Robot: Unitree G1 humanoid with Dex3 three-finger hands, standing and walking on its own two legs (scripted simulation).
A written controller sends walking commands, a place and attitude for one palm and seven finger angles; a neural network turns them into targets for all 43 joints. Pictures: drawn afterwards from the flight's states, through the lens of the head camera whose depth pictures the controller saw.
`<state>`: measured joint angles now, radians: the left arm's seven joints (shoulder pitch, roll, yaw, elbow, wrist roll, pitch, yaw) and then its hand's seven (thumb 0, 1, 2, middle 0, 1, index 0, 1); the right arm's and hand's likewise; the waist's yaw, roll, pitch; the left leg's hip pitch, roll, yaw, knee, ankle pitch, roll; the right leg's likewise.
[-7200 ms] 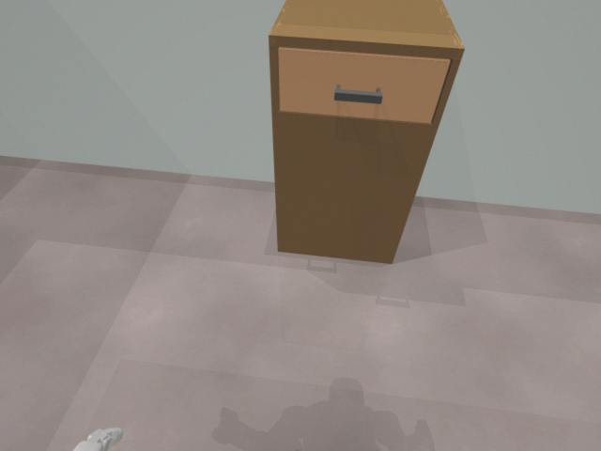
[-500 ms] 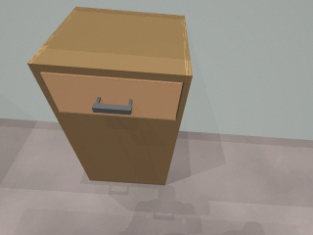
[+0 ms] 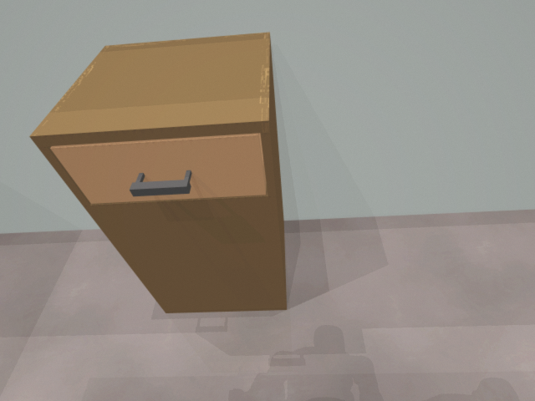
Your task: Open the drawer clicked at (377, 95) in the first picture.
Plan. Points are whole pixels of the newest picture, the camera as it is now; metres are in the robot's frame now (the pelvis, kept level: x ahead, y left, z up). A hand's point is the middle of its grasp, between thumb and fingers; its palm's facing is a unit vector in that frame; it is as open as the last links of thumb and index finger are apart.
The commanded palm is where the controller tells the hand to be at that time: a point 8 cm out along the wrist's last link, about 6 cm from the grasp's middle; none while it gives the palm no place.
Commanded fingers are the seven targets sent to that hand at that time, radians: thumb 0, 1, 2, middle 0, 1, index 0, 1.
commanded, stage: come to a stop and stand still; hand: left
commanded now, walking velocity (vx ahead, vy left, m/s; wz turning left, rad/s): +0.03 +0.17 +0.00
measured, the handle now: (162, 181) +0.55 +0.28 -0.01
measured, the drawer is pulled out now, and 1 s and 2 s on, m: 0.00 0.00 0.00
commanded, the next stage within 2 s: look again from close up in 1.08 s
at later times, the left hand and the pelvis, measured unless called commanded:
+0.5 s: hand out of the picture -0.04 +0.24 -0.19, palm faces +0.10 -0.98 -0.18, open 7.4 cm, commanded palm none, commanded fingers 0.00 0.90 0.90 -0.20 -0.30 -0.20 -0.30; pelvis -0.01 +0.07 -0.01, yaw +1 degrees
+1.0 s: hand out of the picture +0.01 +0.25 -0.18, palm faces +0.04 -0.98 -0.19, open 7.3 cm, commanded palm none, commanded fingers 0.00 0.90 0.90 -0.20 -0.30 -0.20 -0.30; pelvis +0.01 +0.07 +0.00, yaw +1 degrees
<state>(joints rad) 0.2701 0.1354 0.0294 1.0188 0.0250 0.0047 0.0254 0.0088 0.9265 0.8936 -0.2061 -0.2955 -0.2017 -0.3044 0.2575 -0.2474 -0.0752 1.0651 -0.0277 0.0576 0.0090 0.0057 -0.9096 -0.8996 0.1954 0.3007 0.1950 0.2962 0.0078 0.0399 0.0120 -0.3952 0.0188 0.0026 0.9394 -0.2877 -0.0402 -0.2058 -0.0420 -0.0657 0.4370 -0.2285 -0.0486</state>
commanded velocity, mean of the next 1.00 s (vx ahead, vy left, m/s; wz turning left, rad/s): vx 0.01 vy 0.01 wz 0.00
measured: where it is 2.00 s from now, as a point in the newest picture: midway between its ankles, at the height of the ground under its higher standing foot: outside the picture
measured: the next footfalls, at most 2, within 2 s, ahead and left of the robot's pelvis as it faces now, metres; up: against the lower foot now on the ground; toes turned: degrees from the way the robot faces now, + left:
left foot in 0.34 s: +0.01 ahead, +0.19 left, +0.00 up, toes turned +4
